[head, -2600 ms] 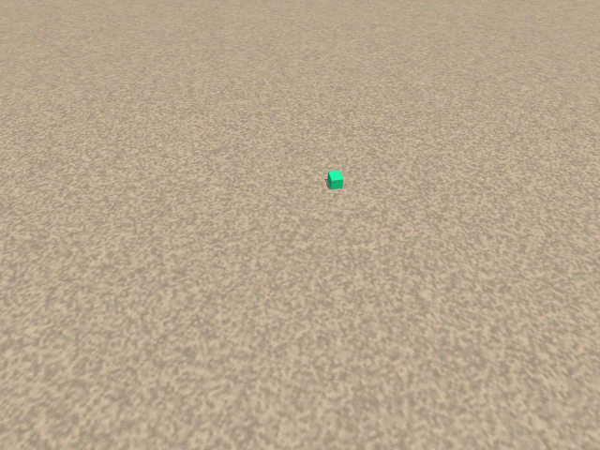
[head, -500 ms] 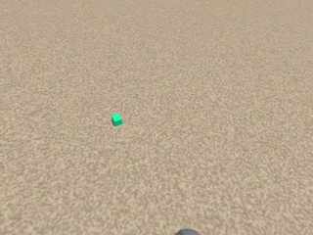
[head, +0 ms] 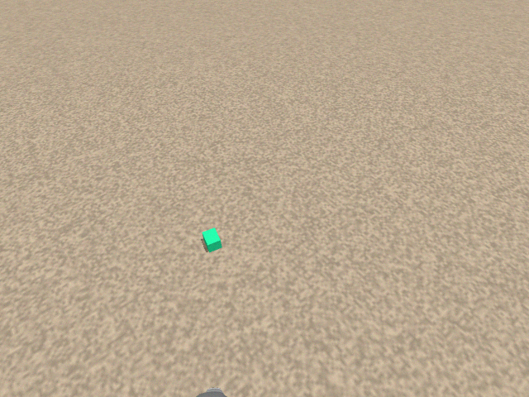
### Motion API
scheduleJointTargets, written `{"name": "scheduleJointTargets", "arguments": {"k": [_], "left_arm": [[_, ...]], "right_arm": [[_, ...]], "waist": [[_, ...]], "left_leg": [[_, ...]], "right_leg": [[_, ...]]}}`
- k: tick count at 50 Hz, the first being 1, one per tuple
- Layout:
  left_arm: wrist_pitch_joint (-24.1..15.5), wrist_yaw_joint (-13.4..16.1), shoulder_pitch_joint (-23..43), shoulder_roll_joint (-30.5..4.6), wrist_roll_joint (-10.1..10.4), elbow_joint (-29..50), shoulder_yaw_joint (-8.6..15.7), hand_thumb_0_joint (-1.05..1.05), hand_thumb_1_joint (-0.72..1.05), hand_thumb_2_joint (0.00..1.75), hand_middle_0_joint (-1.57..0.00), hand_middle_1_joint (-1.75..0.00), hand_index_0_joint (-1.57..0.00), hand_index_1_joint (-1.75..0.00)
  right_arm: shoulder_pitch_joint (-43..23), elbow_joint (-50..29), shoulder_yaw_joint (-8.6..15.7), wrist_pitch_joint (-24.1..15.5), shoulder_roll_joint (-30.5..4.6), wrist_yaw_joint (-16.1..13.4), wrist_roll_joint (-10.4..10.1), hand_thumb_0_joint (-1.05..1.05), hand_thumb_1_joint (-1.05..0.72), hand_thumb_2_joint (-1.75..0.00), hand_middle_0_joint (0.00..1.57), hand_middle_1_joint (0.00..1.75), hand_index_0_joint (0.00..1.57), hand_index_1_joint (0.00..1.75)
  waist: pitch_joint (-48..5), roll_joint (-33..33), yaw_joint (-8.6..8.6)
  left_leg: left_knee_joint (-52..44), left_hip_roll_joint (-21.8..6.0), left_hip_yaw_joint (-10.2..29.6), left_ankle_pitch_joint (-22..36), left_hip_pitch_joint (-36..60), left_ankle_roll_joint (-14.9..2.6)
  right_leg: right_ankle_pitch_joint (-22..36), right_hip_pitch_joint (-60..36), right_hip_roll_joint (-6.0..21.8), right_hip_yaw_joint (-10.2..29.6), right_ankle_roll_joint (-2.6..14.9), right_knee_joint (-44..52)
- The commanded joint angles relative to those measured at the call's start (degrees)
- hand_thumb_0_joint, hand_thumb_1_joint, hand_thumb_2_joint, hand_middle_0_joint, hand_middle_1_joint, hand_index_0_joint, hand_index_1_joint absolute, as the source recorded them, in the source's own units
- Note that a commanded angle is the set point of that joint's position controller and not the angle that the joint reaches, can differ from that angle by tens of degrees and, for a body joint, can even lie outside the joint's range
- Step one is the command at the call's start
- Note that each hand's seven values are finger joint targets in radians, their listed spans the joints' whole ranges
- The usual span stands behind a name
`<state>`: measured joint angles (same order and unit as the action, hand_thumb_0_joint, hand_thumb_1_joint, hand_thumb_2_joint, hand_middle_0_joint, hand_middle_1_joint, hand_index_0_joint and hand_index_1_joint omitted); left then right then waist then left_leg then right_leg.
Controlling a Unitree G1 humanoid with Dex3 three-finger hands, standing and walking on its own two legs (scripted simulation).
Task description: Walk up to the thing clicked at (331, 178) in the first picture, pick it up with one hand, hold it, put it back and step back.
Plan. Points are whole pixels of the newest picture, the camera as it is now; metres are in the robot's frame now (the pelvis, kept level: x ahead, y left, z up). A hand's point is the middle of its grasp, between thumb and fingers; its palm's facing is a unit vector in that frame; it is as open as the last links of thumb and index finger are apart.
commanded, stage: walk up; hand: left
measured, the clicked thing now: (212, 240) +0.89 +0.28 -0.74
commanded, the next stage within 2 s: none
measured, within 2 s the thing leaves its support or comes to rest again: neither
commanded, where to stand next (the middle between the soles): +0.49 +0.03 m, yaw +1 degrees
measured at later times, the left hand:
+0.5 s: hand (115, 323) +0.29 +0.30 -0.13, palm faces -0.09 -0.93 -0.36, open 7.4 cm
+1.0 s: hand (127, 278) +0.39 +0.32 -0.16, palm faces +0.00 -0.93 -0.37, open 7.4 cm
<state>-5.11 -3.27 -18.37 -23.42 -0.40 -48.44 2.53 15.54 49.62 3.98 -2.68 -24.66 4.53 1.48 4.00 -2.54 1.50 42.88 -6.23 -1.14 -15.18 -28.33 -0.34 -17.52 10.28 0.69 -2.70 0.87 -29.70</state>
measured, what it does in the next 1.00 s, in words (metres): walks ahead: left foot, then right foot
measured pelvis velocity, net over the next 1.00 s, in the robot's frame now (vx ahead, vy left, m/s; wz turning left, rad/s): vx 0.36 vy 0.04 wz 0.01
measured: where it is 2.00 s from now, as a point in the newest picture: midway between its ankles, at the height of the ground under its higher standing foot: (265, 349)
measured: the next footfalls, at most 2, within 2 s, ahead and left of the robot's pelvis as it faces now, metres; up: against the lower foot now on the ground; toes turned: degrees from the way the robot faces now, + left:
left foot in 0.06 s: +0.18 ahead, +0.15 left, +0.00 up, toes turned +5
right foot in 0.54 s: +0.36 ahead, -0.11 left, +0.00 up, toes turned -4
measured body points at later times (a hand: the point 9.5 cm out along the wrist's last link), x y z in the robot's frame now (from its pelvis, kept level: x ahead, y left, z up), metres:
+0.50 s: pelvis +0.20 +0.03 +0.00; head +0.22 +0.02 +0.45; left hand +0.29 +0.35 -0.11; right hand +0.20 -0.30 -0.11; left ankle +0.14 +0.14 -0.73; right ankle +0.32 -0.11 -0.71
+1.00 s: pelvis +0.36 +0.04 -0.01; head +0.37 +0.06 +0.43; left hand +0.39 +0.37 -0.14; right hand +0.44 -0.29 -0.11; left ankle +0.44 +0.16 -0.73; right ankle +0.33 -0.10 -0.71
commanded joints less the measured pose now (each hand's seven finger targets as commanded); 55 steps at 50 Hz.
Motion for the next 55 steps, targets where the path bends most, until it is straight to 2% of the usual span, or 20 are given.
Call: {"name": "scheduleJointTargets", "arguments": {"k": [1,3,4,5,6,8,11,21,26,27,28,29,34,40,45,46,48,49,52,55], "left_arm": [[-1.1,1.1,3.5,-16.9,0.0,4.8,4.8,0.0,0.9,0.9,-0.2,-0.3,-0.2,-0.3],[-0.8,1.3,3.6,-13.4,-0.7,5.0,3.2,0.0,0.9,0.9,-0.2,-0.3,-0.2,-0.3],[-0.7,1.1,0.6,-8.9,-0.1,5.2,2.0,0.0,0.9,0.9,-0.2,-0.3,-0.2,-0.3],[-0.3,1.8,-0.4,-10.3,0.5,4.6,2.4,0.0,0.9,0.9,-0.2,-0.3,-0.2,-0.3],[0.1,2.6,1.8,-15.1,-0.1,3.5,3.1,0.0,0.9,0.9,-0.2,-0.3,-0.2,-0.3],[0.5,2.0,-2.2,-15.0,0.7,0.5,3.2,0.0,0.9,0.9,-0.2,-0.3,-0.2,-0.3],[0.9,0.9,-4.7,-13.8,0.2,-1.8,3.4,0.0,0.9,0.9,-0.2,-0.3,-0.2,-0.3],[1.1,-0.6,7.5,-9.7,-0.3,2.2,3.2,0.0,0.9,0.9,-0.2,-0.3,-0.2,-0.3],[-0.3,0.8,-1.5,-11.9,-0.3,-1.0,4.6,0.0,0.9,0.9,-0.2,-0.3,-0.2,-0.3],[-0.7,1.4,-6.2,-15.1,-0.7,-1.1,6.0,0.0,0.9,0.9,-0.2,-0.3,-0.2,-0.3],[-1.1,1.9,-7.8,-19.9,-0.3,0.2,6.7,0.0,0.9,0.9,-0.2,-0.3,-0.2,-0.3],[-0.8,1.9,-5.0,-20.3,0.6,0.4,6.4,0.0,0.9,0.9,-0.2,-0.3,-0.2,-0.3],[-0.8,2.0,1.9,-14.8,0.5,2.8,4.7,0.0,0.9,0.9,-0.2,-0.3,-0.2,-0.3],[-0.8,1.5,1.2,-15.2,-0.4,4.4,4.9,0.0,0.9,0.9,-0.2,-0.3,-0.2,-0.3],[0.7,1.6,4.7,-13.0,0.0,5.0,3.1,0.0,0.9,0.9,-0.2,-0.3,-0.2,-0.3],[1.1,1.7,3.1,-10.3,-0.1,4.9,2.0,0.0,0.9,0.9,-0.2,-0.3,-0.2,-0.3],[2.1,2.7,-0.5,-10.0,0.5,3.8,2.0,0.0,0.9,0.9,-0.2,-0.3,-0.2,-0.3],[2.5,3.3,-0.2,-13.5,0.1,2.2,2.7,0.0,0.9,0.9,-0.2,-0.3,-0.2,-0.3],[2.6,3.2,-2.6,-12.7,0.5,-0.6,2.6,0.0,0.9,0.9,-0.2,-0.3,-0.2,-0.3],[3.0,2.8,-3.6,-10.2,0.3,-2.4,2.2,0.0,0.9,0.9,-0.2,-0.3,-0.2,-0.3]], "right_arm": [[1.0,-3.5,3.6,-2.5,-9.7,0.0,-0.2,0.0,-0.9,-0.9,0.2,0.3,0.2,0.3],[11.2,0.0,5.1,-2.9,-12.5,-1.1,0.0,0.0,-0.9,-0.9,0.2,0.3,0.2,0.3],[15.5,0.2,6.4,-3.4,-17.2,-1.8,0.4,0.0,-0.9,-0.9,0.2,0.3,0.2,0.3],[14.3,-1.9,6.6,-3.6,-20.4,-2.0,-0.2,0.0,-0.9,-0.9,0.2,0.3,0.2,0.3],[10.6,-2.8,6.3,-3.3,-20.0,-2.0,-1.6,0.0,-0.9,-0.9,0.2,0.3,0.2,0.3],[3.1,-4.5,4.5,-3.3,-15.8,-2.4,-1.7,0.0,-0.9,-0.9,0.2,0.3,0.2,0.3],[2.7,-4.3,3.6,-3.8,-13.7,-2.5,-1.4,0.0,-0.9,-0.9,0.2,0.3,0.2,0.3],[6.4,-4.6,3.5,-3.2,-14.1,-2.6,-1.4,0.0,-0.9,-0.9,0.2,0.3,0.2,0.3],[5.8,-6.5,2.0,-2.2,-10.7,-2.9,-1.7,0.0,-0.9,-0.9,0.2,0.3,0.2,0.3],[7.6,-7.1,0.9,-2.4,-8.1,-3.0,-1.6,0.0,-0.9,-0.9,0.2,0.3,0.2,0.3],[8.9,-7.7,0.2,-2.1,-6.2,-2.8,-1.7,0.0,-0.9,-0.9,0.2,0.3,0.2,0.3],[6.4,-6.0,1.9,-1.3,-12.3,-3.7,-1.0,0.0,-0.9,-0.9,0.2,0.3,0.2,0.3],[8.9,-1.7,2.0,-0.8,-10.9,-2.4,-1.3,0.0,-0.9,-0.9,0.2,0.3,0.2,0.3],[2.2,-3.3,2.5,-1.2,-9.2,-1.0,-0.1,0.0,-0.9,-0.9,0.2,0.3,0.2,0.3],[7.0,-0.4,3.1,-2.5,-9.3,-2.4,0.0,0.0,-0.9,-0.9,0.2,0.3,0.2,0.3],[8.9,0.3,3.6,-2.8,-11.1,-2.9,0.0,0.0,-0.9,-0.9,0.2,0.3,0.2,0.3],[9.9,-1.9,4.9,-2.9,-19.3,-3.5,-0.4,0.0,-0.9,-0.9,0.2,0.3,0.2,0.3],[7.5,-2.2,5.2,-2.5,-18.9,-3.6,-0.9,0.0,-0.9,-0.9,0.2,0.3,0.2,0.3],[2.5,-3.4,3.4,-2.4,-14.7,-4.4,-0.8,0.0,-0.9,-0.9,0.2,0.3,0.2,0.3],[-0.6,-3.6,2.6,-1.8,-13.6,-4.7,-0.4,0.0,-0.9,-0.9,0.2,0.3,0.2,0.3]], "waist": [[-2.1,8.4,-2.38],[-6.5,-0.1,-7.88],[-7.8,-15.0,-9.78],[-5.9,-15.5,-8.39],[-1.8,-6.2,-6.45],[0.1,-2.8,-2.18],[-1.1,-6.2,-1.54],[0.7,-4.5,-4.15],[-6.6,4.1,1.15],[-9.7,12.2,3.46],[-10.3,19.2,3.35],[-6.7,11.9,3.18],[-1.7,11.4,-1.21],[-0.3,11.5,0.47],[-3.0,5.7,-4.06],[-4.4,0.0,-4.96],[-3.3,-11.5,-4.97],[-0.7,-6.5,-3.94],[-2.4,-5.8,-1.2],[-4.0,-9.5,-1.11]], "left_leg": [[-9.4,2.0,-3.1,4.0,13.6,-0.64],[-9.2,4.3,-2.3,-0.8,30.6,-2.28],[-21.0,-5.9,14.5,-16.5,35.7,-5.83],[-32.1,-17.9,39.8,-23.9,33.9,-10.86],[-31.7,-19.2,39.4,-25.6,24.6,-13.07],[-30.8,-13.3,24.4,-20.8,19.9,-11.29],[-29.8,-8.7,11.8,-5.7,17.2,-10.01],[-26.5,-7.4,5.3,11.0,21.7,-10.76],[-5.8,-3.3,0.4,16.7,13.9,-6.98],[8.0,0.6,-2.4,8.5,6.2,-5.2],[19.1,7.3,-2.3,-14.4,-6.1,-2.51],[23.6,4.9,2.4,-16.5,-8.5,-2.53],[14.7,1.3,3.0,-6.0,-1.6,-1.27],[-1.5,0.6,-0.2,-0.2,2.3,0.32],[-10.6,4.8,-3.2,5.8,21.4,-0.49],[-13.5,3.4,0.0,0.2,26.6,-1.86],[-29.1,-18.0,34.2,-9.9,23.4,-12.44],[-28.2,-19.0,34.7,-10.3,19.3,-15.76],[-23.3,-11.3,16.6,5.5,17.7,-11.91],[-20.6,-8.7,9.7,12.6,14.7,-11.57]], "right_leg": [[-4.2,9.9,12.6,9.4,10.46,8.9],[0.4,18.8,9.0,6.0,7.44,-7.7],[0.6,26.5,2.2,-0.7,3.91,-27.9],[-11.8,34.4,-4.0,2.2,2.41,-36.5],[-11.4,32.3,0.5,8.4,2.68,-40.0],[-4.0,28.5,3.9,8.5,2.1,-37.3],[1.1,22.4,5.3,5.5,0.25,-29.8],[8.8,18.7,4.2,0.3,0.13,-6.7],[8.7,-7.4,-0.2,-0.5,2.41,2.5],[1.2,-15.0,7.9,10.5,4.88,5.9],[-5.2,-19.9,23.3,36.3,10.76,13.4],[-8.2,-14.2,25.6,40.7,15.7,13.8],[4.7,-0.9,14.3,15.2,11.95,14.2],[-4.2,4.6,13.9,11.1,12.52,14.9],[-0.9,15.1,10.6,5.5,8.34,0.7],[-1.1,18.7,8.4,3.5,6.43,-6.6],[-15.9,26.0,-1.6,1.2,1.77,-28.6],[-16.0,25.1,1.2,5.0,1.81,-33.4],[-10.2,20.8,4.0,6.4,1.47,-28.8],[-6.4,14.5,3.5,2.5,0.18,-19.8]]}}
